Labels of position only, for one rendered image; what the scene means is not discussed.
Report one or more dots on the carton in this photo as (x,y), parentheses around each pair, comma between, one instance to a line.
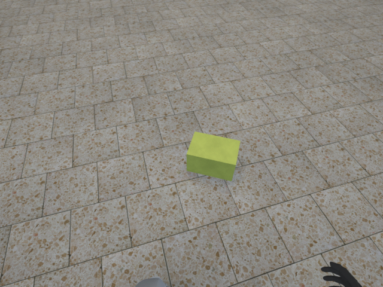
(212,155)

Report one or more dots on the robot right hand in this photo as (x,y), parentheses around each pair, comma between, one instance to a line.
(346,278)

